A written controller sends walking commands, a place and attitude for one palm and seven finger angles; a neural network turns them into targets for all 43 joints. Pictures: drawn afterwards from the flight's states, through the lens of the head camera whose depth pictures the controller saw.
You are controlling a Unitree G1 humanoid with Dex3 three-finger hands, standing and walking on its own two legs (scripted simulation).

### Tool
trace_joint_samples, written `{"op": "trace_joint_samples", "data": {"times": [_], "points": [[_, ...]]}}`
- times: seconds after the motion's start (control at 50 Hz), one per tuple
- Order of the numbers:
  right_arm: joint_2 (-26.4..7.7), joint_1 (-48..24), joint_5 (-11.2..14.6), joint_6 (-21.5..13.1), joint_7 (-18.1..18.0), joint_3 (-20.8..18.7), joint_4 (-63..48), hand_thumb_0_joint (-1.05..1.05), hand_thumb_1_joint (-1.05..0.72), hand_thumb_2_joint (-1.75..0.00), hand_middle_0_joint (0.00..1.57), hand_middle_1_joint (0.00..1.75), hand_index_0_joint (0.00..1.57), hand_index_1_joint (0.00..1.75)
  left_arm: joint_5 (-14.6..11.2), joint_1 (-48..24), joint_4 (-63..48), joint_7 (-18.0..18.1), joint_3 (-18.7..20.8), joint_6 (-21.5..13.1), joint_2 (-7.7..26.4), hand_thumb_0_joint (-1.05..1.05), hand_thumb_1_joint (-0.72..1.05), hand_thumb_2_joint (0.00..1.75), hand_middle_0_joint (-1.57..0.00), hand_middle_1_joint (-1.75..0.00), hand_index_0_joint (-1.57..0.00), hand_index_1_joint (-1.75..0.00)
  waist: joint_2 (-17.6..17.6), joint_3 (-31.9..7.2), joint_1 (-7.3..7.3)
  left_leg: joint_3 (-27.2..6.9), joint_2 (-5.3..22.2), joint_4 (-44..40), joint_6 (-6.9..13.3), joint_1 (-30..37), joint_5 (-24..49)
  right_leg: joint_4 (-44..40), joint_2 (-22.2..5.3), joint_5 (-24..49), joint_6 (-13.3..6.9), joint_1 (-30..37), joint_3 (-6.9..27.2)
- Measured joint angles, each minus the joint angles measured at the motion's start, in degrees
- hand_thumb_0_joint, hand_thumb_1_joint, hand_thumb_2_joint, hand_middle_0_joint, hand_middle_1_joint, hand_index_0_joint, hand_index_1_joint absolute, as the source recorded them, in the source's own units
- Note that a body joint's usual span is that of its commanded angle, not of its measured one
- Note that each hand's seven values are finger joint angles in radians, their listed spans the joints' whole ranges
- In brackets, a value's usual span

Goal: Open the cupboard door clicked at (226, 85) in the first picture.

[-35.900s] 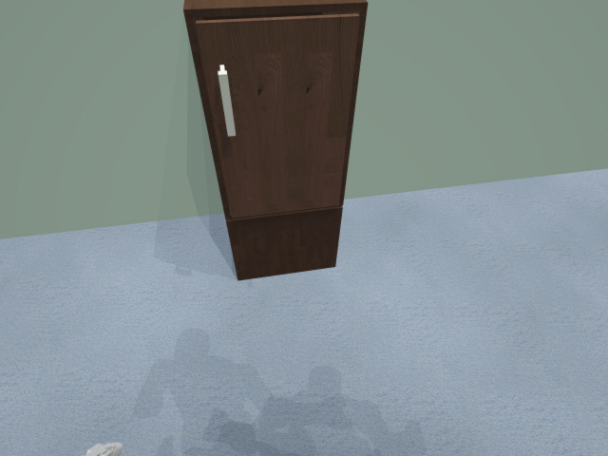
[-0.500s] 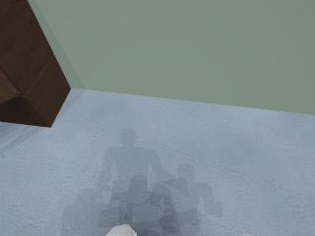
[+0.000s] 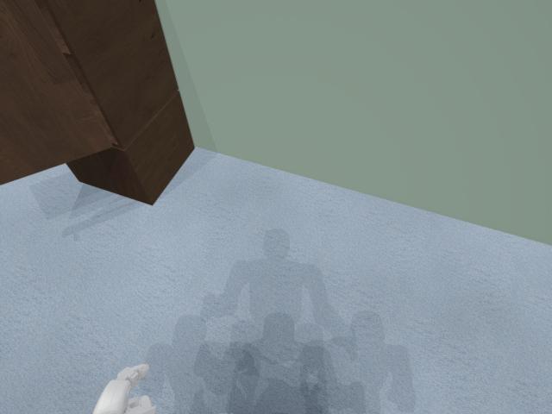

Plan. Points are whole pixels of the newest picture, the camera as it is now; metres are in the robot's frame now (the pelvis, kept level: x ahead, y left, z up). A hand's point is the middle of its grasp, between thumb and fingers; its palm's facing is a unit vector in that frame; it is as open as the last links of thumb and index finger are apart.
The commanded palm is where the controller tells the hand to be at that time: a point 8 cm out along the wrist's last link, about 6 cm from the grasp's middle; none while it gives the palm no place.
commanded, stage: turn to face it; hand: left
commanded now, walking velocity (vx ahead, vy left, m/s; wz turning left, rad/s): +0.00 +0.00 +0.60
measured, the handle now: out of the picture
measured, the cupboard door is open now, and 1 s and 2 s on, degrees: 50 50 50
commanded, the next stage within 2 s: take the last steps up to it in 0.84 s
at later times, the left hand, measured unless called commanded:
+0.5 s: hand out of the picture -0.04 +0.22 -0.19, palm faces +0.36 -0.90 -0.24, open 7.4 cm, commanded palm none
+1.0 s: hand out of the picture +0.00 +0.17 -0.15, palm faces +0.46 -0.85 -0.23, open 7.4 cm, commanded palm none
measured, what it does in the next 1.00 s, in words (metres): steps on the spot, turning left: left foot, then right foot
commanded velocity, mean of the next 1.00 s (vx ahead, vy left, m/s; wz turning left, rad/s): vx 0.02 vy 0.01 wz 0.39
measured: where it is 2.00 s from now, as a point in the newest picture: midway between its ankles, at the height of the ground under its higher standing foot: (214, 410)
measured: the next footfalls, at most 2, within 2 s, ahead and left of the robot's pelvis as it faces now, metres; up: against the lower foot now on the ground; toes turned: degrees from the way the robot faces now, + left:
left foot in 0.42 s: +0.03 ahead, +0.13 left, +0.00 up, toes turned +22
right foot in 0.86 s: +0.09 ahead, -0.11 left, +0.00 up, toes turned +22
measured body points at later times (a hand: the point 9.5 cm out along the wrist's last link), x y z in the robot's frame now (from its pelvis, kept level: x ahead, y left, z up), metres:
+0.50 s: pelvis +0.00 +0.01 -0.01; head +0.04 +0.05 +0.44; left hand -0.06 +0.27 -0.17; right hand +0.22 -0.19 -0.12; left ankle -0.01 +0.11 -0.73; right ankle -0.01 -0.13 -0.69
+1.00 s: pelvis +0.02 -0.02 +0.01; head +0.06 -0.02 +0.45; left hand -0.02 +0.22 -0.13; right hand +0.17 -0.22 -0.16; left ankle -0.05 +0.09 -0.67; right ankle +0.06 -0.12 -0.73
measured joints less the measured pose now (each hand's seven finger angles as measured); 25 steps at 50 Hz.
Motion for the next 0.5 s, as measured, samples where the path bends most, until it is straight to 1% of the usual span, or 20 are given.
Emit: {"op": "trace_joint_samples", "data": {"times": [0.02, 0.04, 0.06, 0.08, 0.12, 0.16, 0.22, 0.3, 0.34, 0.38, 0.4, 0.42, 0.44, 0.46, 0.48, 0.5], "points": [[-0.4, 0.0, 0.28, 0.18, 0.04, -0.36, 0.27, 0.01, -0.9, -0.9, 0.2, 0.3, 0.21, 0.3, 0.26, 0.13, -0.03, 0.2, -0.04, -0.6, -0.48, 0.0, 0.91, 0.9, -0.2, -0.3, -0.2, -0.3, 0.55, 0.05, 0.22, -0.04, -0.02, 2.91, -0.29, -1.25, -2.48, -1.19, 0.2, 0.54, -1.75, 0.61, -0.44], [-0.93, -0.21, 0.37, 0.49, 0.08, -0.76, 0.63, 0.01, -0.9, -0.9, 0.2, 0.3, 0.21, 0.3, 0.48, 0.29, 0.07, 0.38, -0.32, -0.91, -1.11, 0.0, 0.91, 0.9, -0.2, -0.3, -0.2, -0.3, 1.3, 0.38, 0.12, 0.57, 0.02, 8.27, -0.65, -3.02, -7.44, -0.47, 0.19, 0.03, -2.99, 0.7, -1.23], [-1.47, -0.26, 0.3, 0.78, 0.2, -1.1, 0.8, 0.01, -0.9, -0.9, 0.2, 0.3, 0.21, 0.3, 0.59, 0.61, 0.14, 0.45, -0.77, -0.98, -1.66, 0.0, 0.91, 0.9, -0.2, -0.3, -0.2, -0.3, 1.82, 0.64, -0.14, 1.6, -0.09, 14.84, -0.91, -5.05, -10.79, -0.14, -0.21, -0.57, -3.73, 1.16, -2.17], [-1.94, -0.34, 0.19, 1.04, 0.37, -1.38, 1.04, 0.01, -0.9, -0.9, 0.2, 0.3, 0.21, 0.3, 0.6, 1.12, 0.26, 0.53, -1.09, -1.06, -2.18, 0.0, 0.91, 0.9, -0.2, -0.3, -0.2, -0.3, 2.12, 0.79, -0.29, 2.8, 0.0, 21.15, -1.26, -6.89, -12.03, -0.47, -0.68, -0.87, -4.08, 1.9, -3.01], [-2.53, -0.65, 0.09, 1.52, 0.73, -1.73, 1.5, 0.01, -0.9, -0.9, 0.2, 0.3, 0.21, 0.3, 0.44, 2.34, 0.66, 0.66, -1.4, -1.03, -2.92, 0.0, 0.91, 0.9, -0.2, -0.3, -0.2, -0.3, 2.17, 0.93, -0.55, 5.14, 1.01, 30.54, -2.24, -9.49, -10.97, -2.08, -1.51, -0.64, -4.2, 3.57, -4.45], [-2.63, -0.88, 0.16, 1.79, 1.02, -1.76, 1.68, 0.01, -0.9, -0.9, 0.2, 0.3, 0.2, 0.3, 0.36, 3.43, 1.14, 0.76, -1.49, -0.95, -3.29, 0.0, 0.91, 0.9, -0.2, -0.3, -0.2, -0.3, 1.53, 1.03, -0.84, 6.89, 2.41, 34.1, -3.1, -10.42, -9.45, -3.72, -2.38, -0.18, -4.2, 5.09, -6.0], [-2.41, -1.46, 0.28, 2.11, 1.24, -1.52, 1.85, 0.01, -0.91, -0.9, 0.19, 0.3, 0.2, 0.3, 0.43, 4.79, 1.72, 0.81, -1.49, -1.13, -3.5, 0.0, 0.91, 0.9, -0.2, -0.3, -0.2, -0.3, 0.1, 1.33, -0.56, 8.64, 4.1, 31.35, -3.86, -9.5, -9.36, -5.04, -3.74, -0.07, -4.11, 6.69, -8.33], [-2.22, -3.23, 0.37, 2.18, 1.42, -1.02, 1.81, 0.01, -0.91, -0.9, 0.19, 0.3, 0.2, 0.3, 0.73, 6.52, 2.39, 0.6, -1.33, -1.32, -3.25, 0.0, 0.9, 0.9, -0.2, -0.3, -0.2, -0.3, -1.33, 1.99, 0.76, 10.71, 5.21, 21.64, -3.74, -6.4, -10.08, -4.18, -5.43, -1.2, -3.51, 7.52, -11.35], [-2.01, -4.51, 0.45, 1.91, 1.49, -0.73, 1.46, 0.01, -0.91, -0.9, 0.19, 0.3, 0.2, 0.3, 0.97, 7.38, 2.85, 0.5, -0.99, -1.25, -2.67, 0.0, 0.9, 0.9, -0.21, -0.3, -0.2, -0.3, -2.12, 2.38, 1.65, 11.86, 5.16, 16.3, -3.16, -4.37, -10.55, -2.58, -6.33, -2.29, -3.0, 7.37, -12.6], [-1.76, -5.72, 0.48, 1.36, 1.48, -0.41, 0.75, 0.01, -0.91, -0.9, 0.19, 0.3, 0.2, 0.3, 1.0, 8.38, 3.43, 0.36, -0.54, -1.09, -1.81, 0.0, 0.9, 0.9, -0.21, -0.3, -0.2, -0.3, -2.92, 2.52, 2.36, 12.92, 4.68, 10.5, -2.4, -1.88, -8.96, -0.22, -7.3, -3.76, -2.27, 6.88, -13.72], [-1.7, -6.18, 0.43, 0.93, 1.49, -0.24, 0.24, 0.01, -0.91, -0.9, 0.19, 0.3, 0.2, 0.3, 0.87, 9.04, 3.75, 0.26, -0.3, -0.96, -1.3, 0.0, 0.9, 0.9, -0.21, -0.3, -0.2, -0.3, -3.27, 2.36, 2.55, 13.43, 4.3, 6.71, -1.93, -0.18, -6.37, 1.59, -7.85, -4.8, -1.79, 6.34, -14.17], [-1.85, -6.47, 0.33, 0.35, 1.55, -0.09, -0.42, 0.01, -0.91, -0.9, 0.19, 0.3, 0.2, 0.3, 0.68, 9.86, 4.0, 0.14, -0.07, -0.75, -0.84, 0.0, 0.9, 0.9, -0.21, -0.3, -0.2, -0.3, -3.23, 1.88, 2.66, 13.54, 4.22, 3.12, -0.87, 1.39, -2.08, 4.48, -8.27, -6.06, -1.32, 5.13, -14.47], [-1.53, -6.96, 0.16, -0.35, 1.41, -0.13, -0.86, 0.01, -0.91, -0.9, 0.19, 0.3, 0.2, 0.3, 0.44, 9.88, 4.6, 0.07, 0.21, -0.21, -0.11, 0.0, 0.9, 0.9, -0.21, -0.3, -0.2, -0.3, -3.91, 1.83, 2.57, 13.39, 3.57, 3.87, 0.64, 0.67, -1.23, 9.41, -8.67, -8.93, -0.59, 3.04, -13.04], [-1.18, -7.3, 0.14, -0.89, 1.2, 0.07, -1.23, 0.01, -0.91, -0.9, 0.19, 0.3, 0.2, 0.3, 0.36, 9.53, 5.18, 0.18, 0.43, 0.66, 0.57, 0.0, 0.91, 0.9, -0.2, -0.3, -0.2, -0.3, -4.43, 1.91, 2.73, 13.15, 3.15, 5.27, 1.9, -0.04, -2.12, 15.12, -8.05, -12.36, -0.25, 0.55, -10.27], [-0.85, -7.44, 0.08, -1.23, 1.0, 0.4, -1.52, 0.01, -0.91, -0.9, 0.19, 0.3, 0.2, 0.3, 0.38, 9.18, 5.55, 0.36, 0.65, 1.49, 1.14, 0.0, 0.91, 0.9, -0.2, -0.3, -0.2, -0.3, -4.72, 1.9, 2.98, 12.91, 2.98, 5.74, 2.72, -0.16, -3.03, 20.27, -7.07, -14.38, -0.2, -1.79, -7.81], [-0.56, -7.33, -0.01, -1.44, 0.72, 0.67, -1.77, 0.01, -0.91, -0.9, 0.19, 0.3, 0.2, 0.3, 0.42, 8.8, 5.86, 0.49, 0.9, 2.04, 1.51, 0.01, 0.91, 0.9, -0.2, -0.3, -0.2, -0.3, -4.71, 1.67, 3.07, 12.5, 2.94, 5.39, 3.15, -0.01, -3.42, 24.22, -6.17, -14.73, -0.17, -3.81, -6.16]]}}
